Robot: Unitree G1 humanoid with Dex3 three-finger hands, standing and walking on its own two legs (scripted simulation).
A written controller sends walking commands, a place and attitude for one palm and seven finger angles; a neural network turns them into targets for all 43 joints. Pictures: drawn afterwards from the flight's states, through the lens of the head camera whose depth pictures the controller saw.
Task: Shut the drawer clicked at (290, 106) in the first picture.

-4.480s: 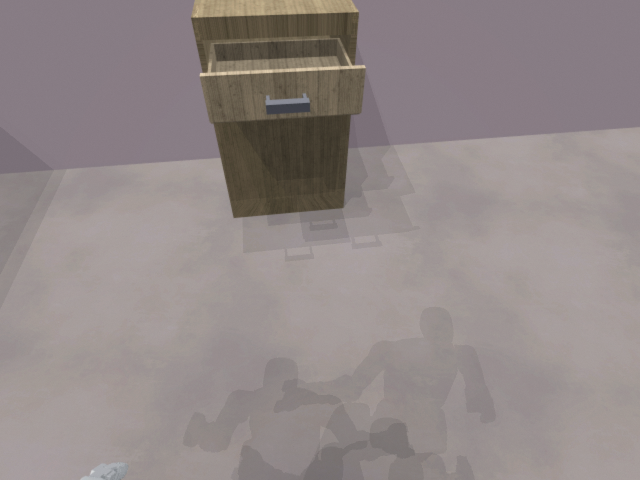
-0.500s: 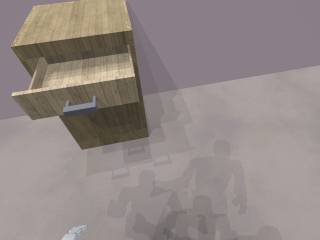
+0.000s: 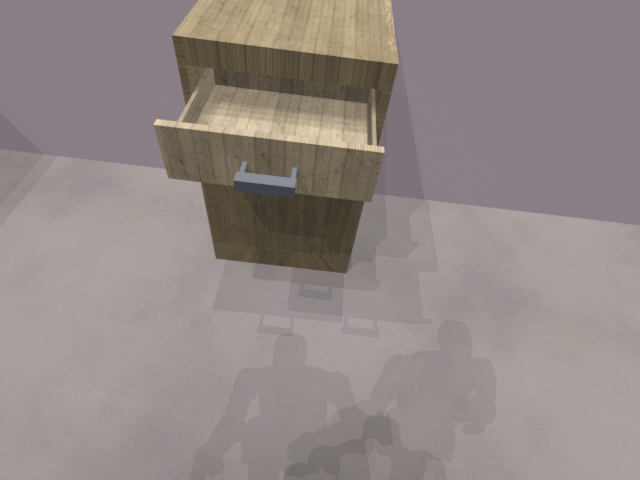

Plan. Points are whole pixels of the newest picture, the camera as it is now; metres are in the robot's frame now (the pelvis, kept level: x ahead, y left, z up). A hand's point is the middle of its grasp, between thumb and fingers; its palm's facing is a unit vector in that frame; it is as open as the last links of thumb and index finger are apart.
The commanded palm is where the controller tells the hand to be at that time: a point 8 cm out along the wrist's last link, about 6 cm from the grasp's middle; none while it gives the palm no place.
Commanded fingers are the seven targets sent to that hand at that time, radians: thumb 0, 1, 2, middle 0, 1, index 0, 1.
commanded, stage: take the last steps up to it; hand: left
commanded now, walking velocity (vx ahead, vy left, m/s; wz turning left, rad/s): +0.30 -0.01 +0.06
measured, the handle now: (267, 176) +0.66 +0.18 -0.07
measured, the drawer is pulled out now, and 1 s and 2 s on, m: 0.24 0.24 0.24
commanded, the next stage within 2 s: come to a stop and stand still in 0.88 s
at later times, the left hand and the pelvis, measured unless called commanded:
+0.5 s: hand (204, 427) +0.20 +0.18 -0.16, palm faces -0.01 -0.99 -0.15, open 7.4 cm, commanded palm none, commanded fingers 0.00 0.90 0.90 -0.20 -0.30 -0.20 -0.30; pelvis +0.10 +0.01 +0.01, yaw +2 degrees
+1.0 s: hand (236, 402) +0.24 +0.15 -0.16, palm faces +0.14 -0.97 -0.21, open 7.3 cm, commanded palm none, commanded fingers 0.00 0.90 0.90 -0.20 -0.30 -0.20 -0.30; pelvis +0.27 -0.04 +0.01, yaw +4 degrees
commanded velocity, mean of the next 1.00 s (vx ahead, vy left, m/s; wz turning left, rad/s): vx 0.23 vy -0.03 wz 0.01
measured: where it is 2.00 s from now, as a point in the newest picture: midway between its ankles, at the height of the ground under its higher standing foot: outside the picture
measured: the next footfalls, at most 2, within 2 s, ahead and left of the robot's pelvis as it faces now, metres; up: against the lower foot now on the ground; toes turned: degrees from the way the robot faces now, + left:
right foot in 0.64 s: +0.30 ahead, -0.13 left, +0.00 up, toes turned -4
left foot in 1.08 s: +0.38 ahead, +0.10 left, +0.00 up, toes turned +9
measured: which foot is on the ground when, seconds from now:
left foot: down 0.00-0.66, up 0.68-1.00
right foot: up 0.00-0.62, down 0.64-1.00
